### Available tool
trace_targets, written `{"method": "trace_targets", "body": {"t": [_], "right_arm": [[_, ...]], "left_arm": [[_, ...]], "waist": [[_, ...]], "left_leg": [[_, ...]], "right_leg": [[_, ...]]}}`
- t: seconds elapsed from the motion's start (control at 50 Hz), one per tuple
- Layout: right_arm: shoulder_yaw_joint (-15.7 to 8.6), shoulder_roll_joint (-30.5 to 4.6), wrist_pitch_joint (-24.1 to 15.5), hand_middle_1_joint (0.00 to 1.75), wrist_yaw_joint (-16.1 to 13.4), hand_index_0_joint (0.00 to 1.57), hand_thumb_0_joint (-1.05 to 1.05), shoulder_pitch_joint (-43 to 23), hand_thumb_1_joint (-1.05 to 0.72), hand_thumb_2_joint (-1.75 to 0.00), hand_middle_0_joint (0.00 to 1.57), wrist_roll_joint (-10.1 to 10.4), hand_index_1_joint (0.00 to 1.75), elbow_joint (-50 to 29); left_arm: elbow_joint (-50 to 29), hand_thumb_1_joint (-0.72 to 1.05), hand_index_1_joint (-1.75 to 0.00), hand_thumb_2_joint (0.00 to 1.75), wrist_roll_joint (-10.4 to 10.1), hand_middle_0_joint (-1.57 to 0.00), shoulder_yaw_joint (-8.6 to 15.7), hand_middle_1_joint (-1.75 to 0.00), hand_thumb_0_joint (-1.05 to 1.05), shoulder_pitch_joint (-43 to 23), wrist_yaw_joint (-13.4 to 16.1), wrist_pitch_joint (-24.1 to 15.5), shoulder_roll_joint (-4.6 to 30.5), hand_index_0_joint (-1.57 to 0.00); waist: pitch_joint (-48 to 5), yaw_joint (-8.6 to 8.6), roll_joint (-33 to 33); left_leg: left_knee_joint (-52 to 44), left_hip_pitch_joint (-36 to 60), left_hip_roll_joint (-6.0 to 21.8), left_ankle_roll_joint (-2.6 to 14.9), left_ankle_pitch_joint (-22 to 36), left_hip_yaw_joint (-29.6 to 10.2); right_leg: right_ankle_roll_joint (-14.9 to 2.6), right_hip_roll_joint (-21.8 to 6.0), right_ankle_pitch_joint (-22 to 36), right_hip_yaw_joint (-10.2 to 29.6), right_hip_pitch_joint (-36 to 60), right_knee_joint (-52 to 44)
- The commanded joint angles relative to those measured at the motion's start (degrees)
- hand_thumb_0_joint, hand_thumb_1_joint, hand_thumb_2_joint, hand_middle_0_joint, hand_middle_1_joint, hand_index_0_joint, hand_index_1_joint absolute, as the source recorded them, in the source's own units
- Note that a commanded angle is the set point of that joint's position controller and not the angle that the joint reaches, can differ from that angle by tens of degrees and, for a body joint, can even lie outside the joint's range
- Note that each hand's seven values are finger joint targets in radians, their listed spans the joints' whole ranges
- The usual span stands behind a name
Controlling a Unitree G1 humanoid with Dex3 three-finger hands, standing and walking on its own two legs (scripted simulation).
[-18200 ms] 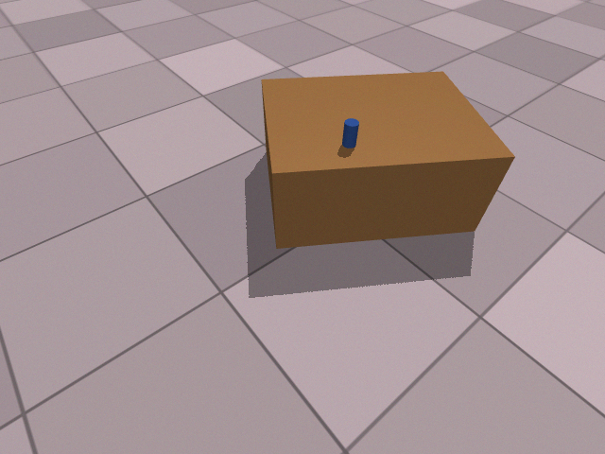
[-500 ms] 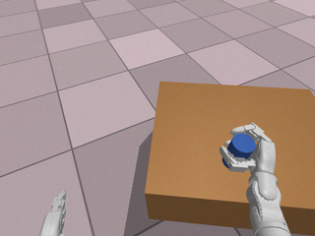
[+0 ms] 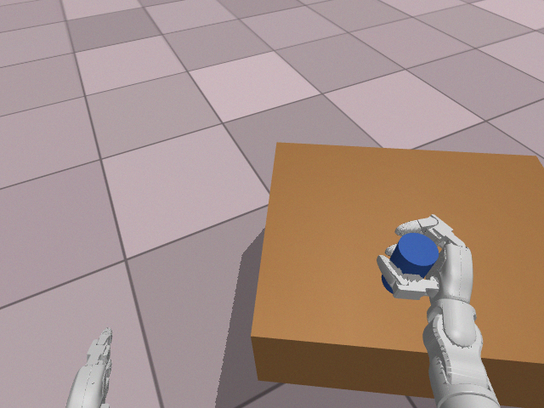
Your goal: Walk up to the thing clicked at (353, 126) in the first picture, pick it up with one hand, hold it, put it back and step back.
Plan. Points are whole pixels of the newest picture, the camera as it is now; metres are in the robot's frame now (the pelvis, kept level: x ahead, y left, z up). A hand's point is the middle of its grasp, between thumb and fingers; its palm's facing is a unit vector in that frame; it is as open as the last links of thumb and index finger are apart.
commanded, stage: hold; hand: right
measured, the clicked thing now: (407, 266) +0.34 -0.18 +0.03
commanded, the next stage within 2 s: crouch in 0.60 s
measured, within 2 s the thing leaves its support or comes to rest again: neither
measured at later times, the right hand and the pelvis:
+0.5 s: hand (402, 261) +0.34 -0.17 +0.05, palm faces +0.21 +0.98 +0.01, open 7.9 cm; pelvis +0.00 +0.01 +0.00, yaw +0 degrees
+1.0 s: hand (401, 271) +0.34 -0.18 +0.01, palm faces +0.23 +0.97 +0.01, open 7.9 cm; pelvis +0.00 +0.01 -0.01, yaw +0 degrees
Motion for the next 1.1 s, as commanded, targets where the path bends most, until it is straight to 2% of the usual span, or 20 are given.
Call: {"method": "trace_targets", "body": {"t": [0.0, 0.02, 0.06, 0.08, 0.12, 0.2, 0.24, 0.28, 0.32, 0.36, 0.46, 0.5, 0.54, 0.64, 0.68, 0.76, 0.8, 0.84, 0.92, 1.08], "right_arm": [[-1.48, -6.65, -5.37, 1.42, -0.04, 1.36, 0.00, -17.74, -0.45, -1.31, 1.33, -0.27, 1.42, -14.92], [-2.39, -7.78, -5.76, 1.42, -0.37, 1.35, 0.00, -17.26, -0.44, -1.31, 1.33, -0.34, 1.42, -14.97], [-2.29, -7.96, -6.50, 1.43, -0.75, 1.36, 0.00, -16.17, -0.46, -1.32, 1.34, -0.70, 1.43, -18.44], [-2.69, -8.73, -6.82, 1.44, -1.26, 1.37, 0.00, -17.37, -0.45, -1.33, 1.34, -0.52, 1.44, -20.93], [-0.47, -5.71, -6.46, 1.45, -1.40, 1.38, 0.00, -12.49, -0.45, -1.34, 1.35, -0.53, 1.45, -18.59], [-0.59, -6.83, -6.22, 1.48, -1.81, 1.40, 0.00, -13.61, -0.42, -1.37, 1.36, -0.71, 1.48, -19.17], [-1.22, -6.54, -5.48, 1.48, -1.66, 1.40, 0.00, -12.38, -0.44, -1.37, 1.37, -0.51, 1.48, -16.21], [-1.70, -7.06, -5.08, 1.47, -1.55, 1.39, 0.00, -14.60, -0.43, -1.36, 1.36, -0.09, 1.47, -16.33], [0.47, -5.15, -4.16, 1.47, -0.67, 1.39, 0.00, -14.44, -0.45, -1.35, 1.36, 0.21, 1.47, -15.62], [0.53, -4.17, -3.31, 1.46, 0.09, 1.38, 0.00, -11.33, -0.44, -1.34, 1.35, 0.39, 1.46, -10.93], [-1.22, -6.49, -4.36, 1.44, 0.58, 1.37, 0.00, -16.35, -0.45, -1.33, 1.34, 0.42, 1.44, -14.88], [-1.02, -5.74, -5.23, 1.42, 0.23, 1.36, 0.00, -16.11, -0.48, -1.31, 1.34, 0.23, 1.42, -14.84], [-3.72, -8.78, -6.28, 1.42, -0.31, 1.36, 0.00, -16.14, -0.49, -1.31, 1.34, -0.03, 1.42, -16.83], [0.21, -4.96, -6.76, 1.45, -0.97, 1.38, 0.00, -11.29, -0.45, -1.34, 1.35, -0.26, 1.45, -18.56], [-1.80, -6.67, -6.44, 1.47, -1.25, 1.36, 0.00, -10.22, -0.36, -1.37, 1.32, -0.04, 1.47, -16.84], [-1.41, -6.05, -5.50, 1.52, -0.87, 1.45, 0.00, -10.61, -0.42, -1.38, 1.41, -0.05, 1.52, -13.19], [-1.08, -4.60, -5.50, 1.50, -0.41, 1.43, 0.00, -10.34, -0.41, -1.36, 1.39, 0.31, 1.50, -9.27], [-2.59, -6.19, -5.66, 1.46, 0.13, 1.39, 0.00, -12.31, -0.39, -1.32, 1.36, 0.42, 1.46, -7.46], [-3.45, -6.57, -7.75, 1.38, 1.35, 1.33, 0.00, -17.02, -0.37, -1.26, 1.30, -0.27, 1.38, -2.35], [-9.90, -14.70, -15.47, 1.45, -0.16, 1.37, 0.00, -29.69, -0.33, -1.32, 1.34, -1.90, 1.45, -0.07]], "left_arm": [[-10.20, -0.53, -0.05, 0.04, 0.30, -0.05, 3.31, -0.06, 0.00, -1.06, -0.13, -2.92, 6.84, -0.06], [-9.92, -0.53, -0.05, 0.04, 0.48, -0.05, 5.59, -0.06, 0.00, -1.11, 0.17, -2.96, 9.09, -0.06], [-12.44, -0.54, -0.06, 0.05, 0.64, -0.05, 4.44, -0.06, 0.00, -2.26, 0.05, -3.21, 8.40, -0.05], [-11.48, -0.53, -0.06, 0.04, 0.72, -0.05, 6.63, -0.06, 0.00, -1.79, 0.41, -3.03, 10.42, -0.06], [-9.97, -0.54, -0.06, 0.05, 0.73, -0.05, 2.89, -0.06, 0.00, -1.70, -0.06, -2.84, 6.75, -0.05], [-11.21, -0.55, -0.06, 0.05, 0.69, -0.05, 3.83, -0.06, 0.00, -4.03, 0.52, -2.37, 8.29, -0.05], [-9.01, -0.55, -0.06, 0.05, 0.54, -0.05, 2.78, -0.06, 0.00, -3.10, 0.62, -1.92, 6.94, -0.05], [-10.55, -0.54, -0.06, 0.05, 0.38, -0.05, 5.16, -0.06, 0.00, -3.31, 1.14, -1.96, 9.58, -0.05], [-11.21, -0.54, -0.06, 0.04, 0.27, -0.05, 5.21, -0.06, 0.00, -1.79, 1.19, -1.86, 9.98, -0.06], [-6.77, -0.54, -0.05, 0.04, 0.04, -0.05, 2.94, -0.06, 0.00, 1.34, 0.67, -1.62, 6.89, -0.05], [-10.31, -0.53, -0.05, 0.03, 0.14, -0.05, 5.37, -0.06, 0.00, 0.27, 0.45, -2.27, 9.53, -0.06], [-10.07, -0.53, -0.05, 0.04, 0.19, -0.05, 3.69, -0.06, 0.00, -0.49, 0.09, -2.67, 7.33, -0.06], [-10.04, -0.53, -0.05, 0.04, 0.26, -0.05, 5.58, -0.06, 0.00, -1.36, 0.19, -2.90, 8.90, -0.06], [-10.37, -0.54, -0.06, 0.05, 0.63, -0.05, 0.93, -0.06, 0.00, -2.67, -0.09, -2.51, 4.79, -0.05], [-10.20, -0.55, -0.06, 0.07, 0.63, -0.05, 4.19, -0.07, 0.00, -3.45, 0.45, -2.34, 8.29, -0.06], [-11.99, -0.54, -0.05, 0.05, 0.43, -0.04, 4.88, -0.06, 0.00, -2.65, 1.12, -1.77, 9.83, -0.04], [-11.57, -0.54, -0.05, 0.05, 0.34, -0.04, 2.86, -0.05, 0.00, -1.88, 0.86, -1.75, 7.73, -0.04], [-11.62, -0.53, -0.05, 0.04, 0.26, -0.04, 4.65, -0.05, 0.00, -0.63, 0.73, -1.75, 9.15, -0.04], [-8.96, -0.52, -0.04, 0.03, 0.64, -0.04, 3.11, -0.05, 0.00, 1.24, -0.35, -2.56, 5.98, -0.05], [-17.46, -0.54, -0.05, 0.06, 2.97, -0.04, 3.65, -0.06, 0.00, -0.46, -0.89, -4.57, 7.71, -0.05]], "waist": [[-13.66, 0.19, -1.66], [-14.24, 0.25, -1.08], [-17.39, -0.96, -2.51], [-18.04, -0.73, -3.57], [-16.15, -1.91, -3.20], [-17.13, -0.69, -0.65], [-12.25, -0.56, 0.33], [-13.05, 0.82, 1.77], [-12.83, 1.60, 2.73], [-9.07, 1.01, 1.71], [-11.91, 1.61, 2.05], [-12.22, 0.23, -1.09], [-15.62, -0.65, -1.98], [-15.30, -2.01, -2.69], [-15.72, -0.97, 0.34], [-13.14, 1.03, 4.48], [-9.51, 1.23, 5.35], [-8.09, 1.72, 5.80], [-6.35, 2.71, 1.91], [-25.27, 3.34, -2.20]], "left_leg": [[-7.03, -0.06, -1.36, 1.27, 12.92, 1.95], [-6.95, 0.29, -1.37, 1.21, 13.19, 1.88], [-6.81, 1.77, -1.40, 1.27, 14.04, 1.66], [-6.84, 1.90, -1.36, 1.42, 14.41, 1.50], [-6.37, 2.15, -1.65, 1.47, 15.21, 1.92], [-6.71, 3.20, -1.79, 1.17, 16.51, 1.80], [-7.86, 1.95, -1.61, 1.05, 13.66, 1.62], [-8.24, 2.20, -1.66, 0.88, 13.95, 1.63], [-8.73, 2.03, -1.65, 0.79, 14.30, 1.72], [-8.30, 0.49, -1.53, 0.81, 14.28, 1.85], [-8.60, 0.45, -0.97, 0.60, 14.56, 0.96], [-7.52, 0.05, -1.19, 1.09, 13.77, 1.47], [-6.99, 1.24, -1.15, 1.14, 14.91, 1.33], [-6.74, 2.82, -1.38, 1.34, 15.85, 1.42], [-7.46, 3.91, -1.20, 0.81, 17.02, 1.15], [-8.12, 2.82, -1.34, 0.27, 17.22, 1.06], [-8.57, 0.94, -1.07, 0.18, 14.55, 0.81], [-8.93, -1.22, -0.81, 0.27, 10.94, 0.13], [-6.42, -6.93, -0.74, 0.73, 6.96, -0.30], [2.31, -8.52, -1.86, 0.81, 14.59, 0.24]], "right_leg": [[-0.50, 1.19, 8.22, 0.63, 12.52, -6.31], [-0.51, 1.18, 8.55, 0.70, 12.87, -6.02], [-0.43, 1.22, 9.69, 0.58, 14.40, -5.68], [-0.34, 1.26, 10.12, 0.49, 15.11, -5.59], [-0.26, 1.28, 11.58, 0.72, 13.74, -5.81], [-0.57, 1.03, 12.17, 0.83, 13.61, -5.54], [-0.80, 1.15, 8.85, 0.48, 11.11, -6.15], [-0.90, 0.93, 8.84, 0.56, 12.50, -6.53], [-1.11, 0.93, 8.82, 0.59, 12.81, -6.75], [-1.20, 1.06, 8.91, 0.45, 10.90, -6.78], [-1.22, 1.39, 8.93, -0.08, 12.42, -5.97], [-0.82, 1.48, 8.56, 0.13, 12.23, -6.19], [-0.66, 1.50, 10.15, 0.17, 13.54, -5.60], [-0.48, 1.61, 11.45, 0.25, 12.04, -5.22], [-0.88, 1.62, 11.52, 0.02, 11.68, -4.86], [-1.34, 1.20, 10.73, 0.21, 10.98, -4.84], [-1.37, 1.18, 8.48, 0.14, 8.95, -4.99], [-1.37, 1.14, 5.88, 0.20, 7.92, -5.12], [-1.28, 1.12, 1.74, 0.34, 4.48, -3.51], [-0.95, 1.13, 8.97, 1.75, 5.17, 5.46]]}}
